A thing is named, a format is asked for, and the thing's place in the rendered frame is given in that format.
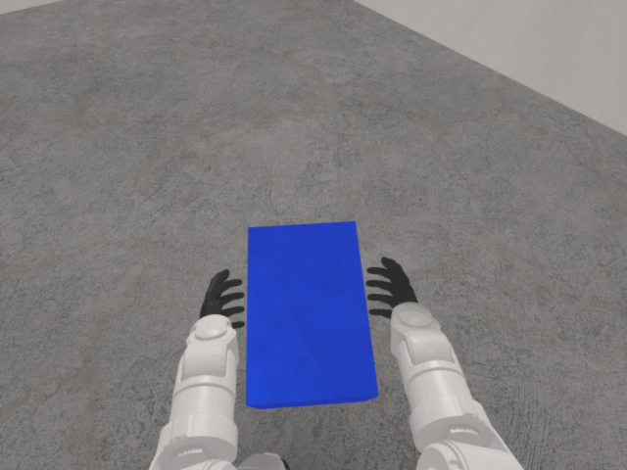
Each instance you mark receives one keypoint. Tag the robot left shin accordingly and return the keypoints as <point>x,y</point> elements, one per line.
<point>269,453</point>

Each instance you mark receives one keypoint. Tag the robot left forearm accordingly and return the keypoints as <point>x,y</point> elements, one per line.
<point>201,418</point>

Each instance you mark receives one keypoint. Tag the robot right forearm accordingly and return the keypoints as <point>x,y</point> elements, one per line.
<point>441,404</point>

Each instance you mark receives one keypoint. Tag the robot right hand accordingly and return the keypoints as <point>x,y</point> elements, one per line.
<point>400,287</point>

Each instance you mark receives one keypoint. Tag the robot left hand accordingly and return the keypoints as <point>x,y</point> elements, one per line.
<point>213,301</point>

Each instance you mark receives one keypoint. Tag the carton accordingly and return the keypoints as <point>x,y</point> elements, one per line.
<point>308,336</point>

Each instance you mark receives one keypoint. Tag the robot right upper arm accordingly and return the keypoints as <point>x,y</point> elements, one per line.
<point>448,455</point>

